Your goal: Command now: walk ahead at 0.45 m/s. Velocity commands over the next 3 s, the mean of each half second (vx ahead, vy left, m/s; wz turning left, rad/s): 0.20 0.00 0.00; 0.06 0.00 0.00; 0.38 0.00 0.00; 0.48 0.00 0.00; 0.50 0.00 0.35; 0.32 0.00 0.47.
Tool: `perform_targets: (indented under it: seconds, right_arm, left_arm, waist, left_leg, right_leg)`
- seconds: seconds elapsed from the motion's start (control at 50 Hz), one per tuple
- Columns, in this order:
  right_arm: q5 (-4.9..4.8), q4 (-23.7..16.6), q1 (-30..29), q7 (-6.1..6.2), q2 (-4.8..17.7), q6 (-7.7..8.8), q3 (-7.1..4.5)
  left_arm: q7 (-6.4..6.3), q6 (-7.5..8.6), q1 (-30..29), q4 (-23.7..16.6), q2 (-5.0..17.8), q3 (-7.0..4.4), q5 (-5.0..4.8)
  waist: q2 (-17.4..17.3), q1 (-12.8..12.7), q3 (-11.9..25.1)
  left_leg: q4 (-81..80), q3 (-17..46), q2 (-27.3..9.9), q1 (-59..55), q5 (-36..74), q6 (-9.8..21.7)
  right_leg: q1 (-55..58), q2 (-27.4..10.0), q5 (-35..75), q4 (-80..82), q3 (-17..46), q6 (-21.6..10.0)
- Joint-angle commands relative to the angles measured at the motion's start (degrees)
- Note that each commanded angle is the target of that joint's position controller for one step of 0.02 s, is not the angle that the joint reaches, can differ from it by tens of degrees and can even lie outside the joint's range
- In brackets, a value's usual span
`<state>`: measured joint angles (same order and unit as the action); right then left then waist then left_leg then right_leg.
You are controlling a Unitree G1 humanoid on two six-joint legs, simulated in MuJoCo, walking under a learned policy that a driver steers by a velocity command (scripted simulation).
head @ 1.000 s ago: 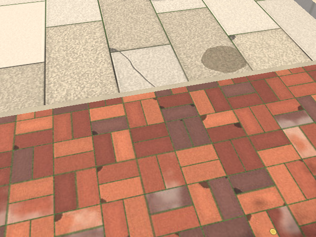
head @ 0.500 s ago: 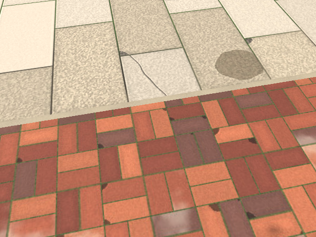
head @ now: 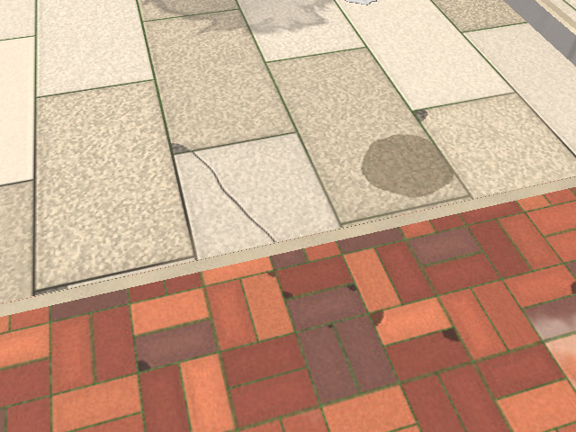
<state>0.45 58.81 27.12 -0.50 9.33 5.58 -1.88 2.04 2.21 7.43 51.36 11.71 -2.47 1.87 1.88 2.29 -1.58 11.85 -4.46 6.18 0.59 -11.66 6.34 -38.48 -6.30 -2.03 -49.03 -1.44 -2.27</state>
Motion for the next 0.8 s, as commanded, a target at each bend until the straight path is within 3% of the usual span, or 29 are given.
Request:
perform_targets:
  seconds: [0.02, 0.08, 0.12, 0.16, 0.18, 0.2, 0.22, 0.24, 0.26, 0.28, 0.3, 0.34, 0.38, 0.42, 0.48, 0.56, 0.58, 0.6, 0.62, 0.64, 0.7, 0.8]
  right_arm:
    - [0.01, -1.3, 3.1, 0.54, 6.0, 0.88, -0.56]
    - [0.52, 0.4, 5.4, 1.19, 5.7, 0.45, 0.01]
    - [0.91, 1.1, 4.8, 1.64, 6.2, 0.26, 0.11]
    - [0.84, 1.3, 2.7, 2.09, 7.1, 0.23, -0.06]
    - [0.02, 1.3, 1.7, 2.10, 7.7, 0.23, -0.14]
    - [-0.93, -0.2, 2.1, 2.26, 6.4, 0.53, 0.31]
    - [-3.86, 1.3, 13.8, 2.26, -0.5, -0.35, 1.54]
    - [-2.36, 3.3, 12.3, 2.70, 5.7, -1.42, -0.13]
    - [-0.82, 1.4, 5.5, 2.41, 5.8, -1.70, -0.47]
    - [0.58, 0.5, 1.1, 2.09, 4.8, -1.90, -0.44]
    - [1.39, 0.2, -0.9, 1.76, 4.4, -2.54, -0.68]
    - [1.86, 1.8, 1.9, 1.29, 1.3, -4.40, -0.16]
    - [1.34, 2.5, 2.5, 1.55, -0.3, -5.59, 0.31]
    - [1.30, 2.4, -0.4, 2.24, 0.6, -6.52, 0.45]
    - [1.08, 2.3, -4.1, 2.57, 2.1, -7.35, 0.55]
    - [1.35, 3.4, -4.3, 2.59, 1.4, -6.45, 1.27]
    - [1.68, 3.4, -3.7, 2.73, 2.2, -5.84, 1.41]
    - [1.34, 2.9, -5.4, 2.90, 4.7, -5.25, 1.14]
    - [0.43, 3.3, -6.6, 2.78, 3.6, -4.85, 1.40]
    - [0.19, 3.3, -7.7, 2.70, 2.4, -4.29, 1.81]
    - [-0.27, 3.5, -8.0, 2.94, 2.5, -3.72, 1.71]
    - [0.05, 4.6, -5.0, 2.84, 1.6, -4.07, 1.74]
  left_arm:
    - [0.11, 0.59, -6.5, -4.0, 1.0, 0.35, -0.41]
    - [-0.48, 1.02, -8.3, -3.9, 0.1, 0.91, -0.61]
    - [-1.06, 1.54, -6.3, -3.1, 1.0, 0.74, -0.67]
    - [-1.93, 2.50, 3.4, 0.5, 3.2, -0.16, -0.42]
    - [-2.36, 3.50, 10.1, 2.8, 4.3, -0.65, 0.21]
    - [-2.82, 4.18, 17.8, 4.6, 8.2, -1.52, 1.50]
    - [-2.49, 3.77, 19.6, 5.1, 11.6, -2.20, 1.20]
    - [-1.96, 2.82, 18.6, 4.2, 8.7, -1.98, -1.96]
    - [-2.09, 2.40, 11.8, 3.2, 6.5, -1.22, -2.34]
    - [-2.35, 2.23, 7.3, 2.9, 3.3, -0.25, -2.01]
    - [-2.81, 2.28, 6.4, 3.3, 1.6, 0.37, -1.92]
    - [-3.29, 2.27, 6.3, 4.5, 0.3, 1.14, -1.45]
    - [-3.11, 2.60, 6.2, 5.2, 2.0, 1.12, -0.73]
    - [-2.97, 2.31, 7.2, 5.8, 3.3, 1.04, -0.31]
    - [-2.95, 0.84, 8.8, 6.6, 4.4, 0.71, -0.52]
    - [-3.38, -0.94, 8.9, 7.1, 3.6, 0.87, -1.39]
    - [-3.42, -1.11, 10.0, 7.4, 2.9, 0.96, -1.36]
    - [-3.32, -1.37, 12.4, 7.6, 1.7, 1.02, -1.94]
    - [-3.19, -1.59, 12.5, 8.2, 0.4, 1.30, -1.99]
    - [-3.08, -1.59, 13.1, 8.8, 0.1, 1.39, -1.62]
    - [-3.08, -1.32, 14.3, 10.1, 1.3, 1.25, -1.08]
    - [-3.55, -1.04, 13.3, 11.3, 0.0, 1.70, -1.38]
  waist:
    - [-4.4, 0.0, -5.2]
    - [-5.3, 0.9, -4.4]
    - [-6.8, -0.3, -3.1]
    - [-7.4, -4.3, 0.6]
    - [-5.9, -7.6, 3.3]
    - [-2.4, -9.1, 10.4]
    - [10.5, -4.8, 22.1]
    - [0.7, -6.2, 24.7]
    - [0.8, -4.5, 15.5]
    - [-0.1, -3.2, 8.4]
    - [0.0, -2.1, 4.9]
    - [0.5, 0.5, 4.4]
    - [1.5, 1.7, 4.8]
    - [3.1, 0.8, 4.3]
    - [4.7, -0.9, 2.9]
    - [0.9, -0.3, -1.4]
    - [-1.1, -0.6, -2.6]
    - [-5.3, -3.2, -4.5]
    - [-8.9, -3.7, -5.5]
    - [-9.3, -4.4, -4.6]
    - [-6.1, -4.6, -2.9]
    - [-2.3, -3.1, -2.9]
  left_leg:
    - [-4.4, 7.7, -15.1, 3.1, 24.4, 3.8]
    - [1.3, 5.1, -14.7, 0.0, 39.9, 2.4]
    - [5.7, 5.3, -15.3, -2.1, 46.9, 1.9]
    - [15.6, 5.9, -14.7, -3.9, 52.5, 1.0]
    - [24.5, 4.7, -13.0, -1.2, 46.6, -0.2]
    - [37.5, 3.7, -10.6, 9.0, 25.8, -1.3]
    - [59.4, 1.3, -1.9, 24.0, -26.1, -3.6]
    - [63.0, 8.0, -2.4, 25.1, -24.3, -3.6]
    - [61.8, 8.2, -4.4, 26.8, -19.5, -4.0]
    - [58.3, 7.7, -6.0, 26.7, -15.9, -4.4]
    - [54.7, 7.9, -7.3, 24.6, -13.8, -4.9]
    - [49.0, 6.5, -7.3, 16.0, -11.4, -5.7]
    - [42.3, 5.3, -6.8, 12.8, -11.3, -6.0]
    - [35.2, 4.6, -6.9, 12.4, -11.2, -5.9]
    - [29.7, 3.7, -7.0, 11.4, -8.9, -5.4]
    - [15.9, 4.0, -7.6, 5.3, -3.2, -3.9]
    - [11.0, 7.7, -10.6, 5.0, -2.2, -3.4]
    - [8.0, 12.6, -13.6, 10.0, -6.4, -2.2]
    - [4.7, 13.8, -14.1, 18.0, -11.1, -1.9]
    - [2.5, 14.1, -14.1, 21.4, -12.3, -2.6]
    - [3.3, 11.4, -12.2, 19.0, -6.8, -3.7]
    - [5.6, 10.0, -11.4, 14.4, -2.4, -3.0]
  right_leg:
    - [0.3, 2.1, 4.9, 7.8, -2.7, 0.4]
    - [5.5, 5.2, 4.5, 13.4, -4.9, -0.6]
    - [9.9, 6.9, 1.6, 15.4, -4.5, -2.0]
    - [19.2, 9.5, 0.5, 20.4, -4.1, -3.9]
    - [28.3, 7.9, 9.8, 26.5, -3.1, -5.0]
    - [43.4, -2.6, 33.1, 21.2, 5.3, -7.1]
    - [61.1, -20.9, 61.2, 16.7, 23.6, -19.5]
    - [56.5, -18.6, 53.8, 20.0, 25.0, -20.9]
    - [46.8, -15.5, 42.6, 25.0, 19.9, -18.8]
    - [38.3, -12.6, 34.9, 28.8, 16.1, -16.2]
    - [32.4, -10.3, 32.9, 31.1, 12.5, -14.2]
    - [23.9, -6.9, 30.6, 32.9, 7.3, -11.5]
    - [21.0, -5.4, 27.6, 33.4, 4.8, -10.8]
    - [20.3, -4.7, 15.7, 34.4, 5.1, -10.2]
    - [17.9, -4.6, -10.1, 37.5, 8.1, -9.4]
    - [12.2, -3.8, -26.6, 37.7, 10.3, -5.4]
    - [11.9, -2.7, -26.9, 36.4, 10.0, -3.3]
    - [13.5, 1.0, -22.9, 34.7, 7.0, -1.5]
    - [21.0, 3.6, -15.8, 31.8, 3.6, -0.8]
    - [27.4, 3.5, -10.8, 29.5, 3.3, -0.7]
    - [30.2, 2.2, -8.1, 29.3, 4.4, -1.0]
    - [27.1, 1.6, -9.2, 30.9, 4.9, -0.8]
